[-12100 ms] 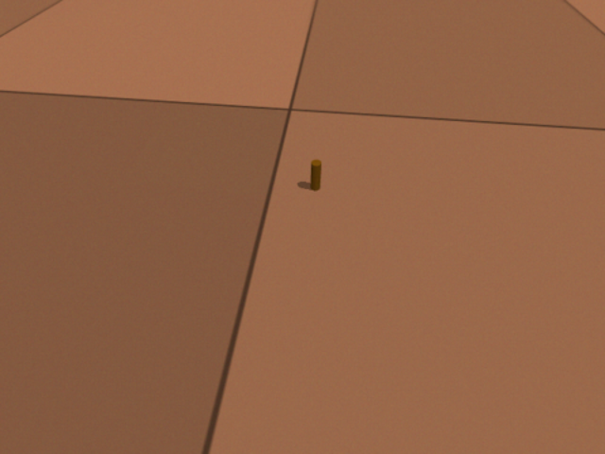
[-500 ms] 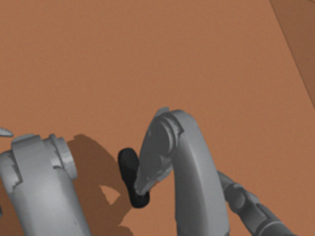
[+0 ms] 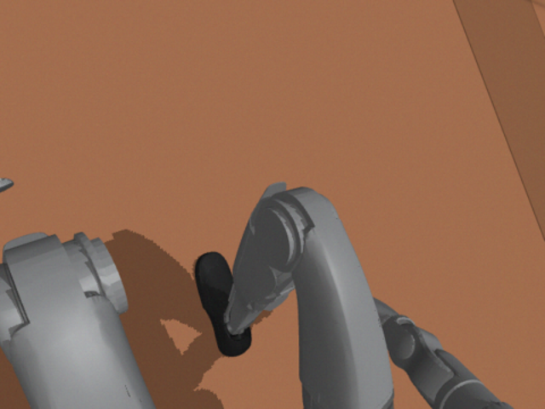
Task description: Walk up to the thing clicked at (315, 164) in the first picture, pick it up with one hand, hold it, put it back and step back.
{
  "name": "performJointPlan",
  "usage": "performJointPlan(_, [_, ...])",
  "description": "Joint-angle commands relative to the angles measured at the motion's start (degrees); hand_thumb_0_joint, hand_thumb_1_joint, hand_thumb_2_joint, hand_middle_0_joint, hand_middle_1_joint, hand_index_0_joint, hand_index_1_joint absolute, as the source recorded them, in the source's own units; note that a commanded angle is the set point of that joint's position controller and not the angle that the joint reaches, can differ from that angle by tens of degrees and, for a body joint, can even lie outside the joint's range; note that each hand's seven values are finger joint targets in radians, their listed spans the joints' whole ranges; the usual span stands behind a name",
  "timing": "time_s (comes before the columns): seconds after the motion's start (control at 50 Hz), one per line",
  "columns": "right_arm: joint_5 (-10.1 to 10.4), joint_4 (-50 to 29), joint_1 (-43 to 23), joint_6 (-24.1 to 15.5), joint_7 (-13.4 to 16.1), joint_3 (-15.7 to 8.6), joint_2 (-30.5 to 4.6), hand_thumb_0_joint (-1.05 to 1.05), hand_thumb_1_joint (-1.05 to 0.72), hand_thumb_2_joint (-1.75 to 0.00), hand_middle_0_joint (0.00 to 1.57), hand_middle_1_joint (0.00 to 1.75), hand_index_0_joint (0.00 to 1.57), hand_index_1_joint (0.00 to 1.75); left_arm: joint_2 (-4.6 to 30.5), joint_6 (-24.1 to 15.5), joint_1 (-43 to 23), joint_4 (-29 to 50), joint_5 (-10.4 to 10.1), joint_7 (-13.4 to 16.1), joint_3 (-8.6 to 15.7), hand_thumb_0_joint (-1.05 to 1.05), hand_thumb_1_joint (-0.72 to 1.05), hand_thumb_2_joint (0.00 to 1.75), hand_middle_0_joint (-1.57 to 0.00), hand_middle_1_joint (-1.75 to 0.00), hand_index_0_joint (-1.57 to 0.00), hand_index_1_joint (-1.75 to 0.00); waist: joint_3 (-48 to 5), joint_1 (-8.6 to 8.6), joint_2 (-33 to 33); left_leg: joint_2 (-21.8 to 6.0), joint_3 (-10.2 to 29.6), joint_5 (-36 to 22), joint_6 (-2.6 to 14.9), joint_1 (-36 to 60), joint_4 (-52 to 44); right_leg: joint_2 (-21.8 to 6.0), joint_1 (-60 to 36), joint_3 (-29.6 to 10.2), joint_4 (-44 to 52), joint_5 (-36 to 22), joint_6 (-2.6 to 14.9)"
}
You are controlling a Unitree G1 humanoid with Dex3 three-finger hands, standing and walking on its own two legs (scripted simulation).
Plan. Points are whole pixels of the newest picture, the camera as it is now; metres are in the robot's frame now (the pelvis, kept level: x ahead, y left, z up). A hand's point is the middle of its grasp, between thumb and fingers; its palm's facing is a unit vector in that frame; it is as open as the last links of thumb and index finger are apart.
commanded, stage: close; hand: left
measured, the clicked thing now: out of the picture +0.45 +0.28 -0.21
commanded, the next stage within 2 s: settle in 0.42 s
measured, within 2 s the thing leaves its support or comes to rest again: leaves its support in 0.82 s
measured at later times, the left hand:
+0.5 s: hand out of the picture +0.45 +0.28 -0.17, palm faces +0.31 -0.95 -0.01, open 6.9 cm
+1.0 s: hand out of the picture +0.45 +0.29 -0.14, palm faces +0.29 -0.96 -0.01, open 6.6 cm
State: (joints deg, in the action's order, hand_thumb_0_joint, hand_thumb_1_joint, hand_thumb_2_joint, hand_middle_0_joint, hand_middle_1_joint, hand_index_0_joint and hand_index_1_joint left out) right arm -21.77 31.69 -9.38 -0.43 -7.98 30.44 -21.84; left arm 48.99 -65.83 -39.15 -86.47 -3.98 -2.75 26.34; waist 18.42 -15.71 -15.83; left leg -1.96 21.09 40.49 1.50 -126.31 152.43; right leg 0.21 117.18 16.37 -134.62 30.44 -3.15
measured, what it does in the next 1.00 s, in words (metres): stands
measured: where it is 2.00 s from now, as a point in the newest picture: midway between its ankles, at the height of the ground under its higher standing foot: (168, 360)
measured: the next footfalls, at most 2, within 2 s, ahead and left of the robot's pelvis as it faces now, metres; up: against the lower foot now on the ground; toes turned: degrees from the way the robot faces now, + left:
none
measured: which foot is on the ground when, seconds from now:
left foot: down 0.00-1.00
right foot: down 0.00-1.00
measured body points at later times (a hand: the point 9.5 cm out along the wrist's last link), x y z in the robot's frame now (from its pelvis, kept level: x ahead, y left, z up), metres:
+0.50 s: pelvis +0.00 +0.00 +0.00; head +0.24 +0.20 +0.33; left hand +0.42 +0.33 -0.17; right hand +0.16 -0.24 -0.02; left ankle +0.09 +0.12 -0.25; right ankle +0.16 -0.12 -0.25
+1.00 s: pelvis +0.00 +0.00 +0.01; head +0.23 +0.19 +0.34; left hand +0.43 +0.34 -0.13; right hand +0.16 -0.24 -0.03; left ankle +0.09 +0.12 -0.25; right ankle +0.16 -0.12 -0.25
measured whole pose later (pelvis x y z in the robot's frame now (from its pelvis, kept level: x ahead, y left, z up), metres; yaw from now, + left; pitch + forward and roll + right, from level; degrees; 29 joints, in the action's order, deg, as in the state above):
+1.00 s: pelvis +0.00 +0.00 +0.01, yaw +0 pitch +14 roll -19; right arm -19.8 32.6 -6.7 1.8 -8.2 27.0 -20.6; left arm 46.9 -58.5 -39.7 -74.2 -2.6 -2.6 25.3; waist 16.0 -14.8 -13.8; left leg -1.8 19.9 40.8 1.6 -126.9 150.3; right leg -0.2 117.7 15.8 -133.2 31.5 -3.0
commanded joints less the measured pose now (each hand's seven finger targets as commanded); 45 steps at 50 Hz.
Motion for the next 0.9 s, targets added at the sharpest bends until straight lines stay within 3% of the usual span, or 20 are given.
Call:
performJointPlan(0.0, [0.00,-0.47,1.13,0.71,0.93,-6.75,-20.80,0.00,-0.89,-0.90,0.20,0.30,0.20,0.30,7.30,-3.61,-12.81,6.46,0.10,1.19,-0.33,0.00,0.10,0.52,-0.50,-0.47,-0.49,-0.48,-29.39,-7.99,30.21,-2.16,-3.68,-2.78,-2.64,19.77,-21.37,3.51,-13.80,3.97,8.45,-4.14,2.77])
performJointPlan(0.16, [-0.20,-0.02,1.93,1.17,0.86,-6.32,-20.86,0.00,-0.88,-0.90,0.20,0.30,0.20,0.30,8.29,-3.71,-14.22,6.65,0.62,1.83,-0.78,0.00,0.36,0.73,-0.73,-0.69,-0.72,-0.70,-31.01,-8.53,31.63,-2.35,-3.19,-6.63,-3.03,21.79,-21.28,3.63,-15.16,4.21,7.95,-7.01,2.85])
performJointPlan(0.3, [-0.38,-0.09,1.13,1.62,0.86,-5.92,-21.08,0.00,-0.87,-0.89,0.20,0.30,0.20,0.30,10.13,-3.86,-15.04,6.43,1.17,2.60,-0.22,0.00,0.58,0.91,-0.92,-0.89,-0.91,-0.89,-29.72,-8.41,33.07,-2.60,-2.80,-6.03,-3.19,22.24,-21.70,3.75,-14.23,4.29,8.06,-6.23,3.04])
performJointPlan(0.36, [-0.44,-0.23,1.22,1.74,0.94,-5.69,-21.11,0.00,-0.88,-0.89,0.20,0.30,0.20,0.30,10.09,-3.64,-15.14,5.66,0.76,2.82,0.42,0.00,0.59,1.03,-1.06,-1.04,-1.05,-1.04,-29.17,-8.71,32.16,-2.48,-3.13,-5.70,-2.92,21.19,-21.44,3.70,-14.79,4.29,8.56,-6.23,2.91])
performJointPlan(0.44, [-0.61,-0.04,1.16,1.80,0.91,-5.65,-20.94,0.00,-0.88,-0.89,0.20,0.30,0.20,0.30,9.79,-3.60,-15.10,5.41,1.26,2.63,-0.60,0.00,0.62,1.17,-1.19,-1.20,-1.18,-1.21,-29.51,-8.93,32.59,-2.65,-2.86,-5.33,-2.99,22.26,-21.69,3.85,-14.79,4.30,8.69,-5.91,2.91])
performJointPlan(0.54, [-0.61,0.46,1.45,2.04,0.92,-5.81,-21.41,0.00,-0.90,-0.90,0.20,0.30,0.20,0.30,9.27,-3.13,-15.87,5.08,1.36,2.37,-1.29,0.00,0.63,1.29,-1.26,-1.32,-1.24,-1.34,-29.27,-9.63,33.12,-2.76,-2.46,-6.86,-3.24,23.37,-21.76,3.67,-14.35,4.51,8.53,-7.10,2.83])
performJointPlan(0.6, [-0.45,0.09,1.65,2.17,0.94,-5.66,-21.18,0.00,-0.89,-0.90,0.20,0.30,0.20,0.30,9.72,-2.97,-16.07,6.38,0.79,2.30,-0.64,0.00,0.68,1.34,-1.29,-1.36,-1.28,-1.38,-29.71,-9.02,33.47,-2.66,-2.67,-7.53,-3.21,23.28,-21.81,3.66,-15.19,4.52,8.58,-7.33,2.89])
performJointPlan(0.68, [-0.44,0.51,2.08,2.05,0.95,-6.12,-20.93,0.00,-0.90,-0.90,0.20,0.30,0.20,0.30,9.35,-2.87,-15.98,9.43,0.47,1.80,-1.01,0.00,0.58,1.33,-1.34,-1.40,-1.33,-1.42,-31.53,-8.53,34.00,-2.60,-3.45,-8.37,-3.07,23.94,-21.19,3.73,-16.35,3.88,8.83,-8.24,2.86])
performJointPlan(0.74, [-0.08,0.56,2.29,2.13,0.99,-6.58,-20.90,0.00,-0.90,-0.90,0.20,0.30,0.20,0.30,11.30,-2.24,-17.03,12.32,0.78,1.63,0.08,0.00,0.56,1.32,-1.37,-1.42,-1.36,-1.44,-32.50,-7.72,35.61,-2.64,-3.39,-7.64,-3.23,24.11,-22.08,3.64,-15.54,3.84,8.66,-7.24,3.18])
performJointPlan(0.88, [1.30,0.57,4.29,2.81,0.93,-9.62,-20.19,0.00,-0.90,-0.90,0.20,0.30,0.20,0.30,9.46,1.37,-15.42,20.81,1.08,0.77,0.20,0.00,0.52,1.35,-1.39,-1.45,-1.37,-1.47,-37.01,-5.55,38.29,-2.61,-4.43,-8.43,-3.53,26.52,-23.83,3.03,-14.27,2.70,8.43,-7.31,3.62])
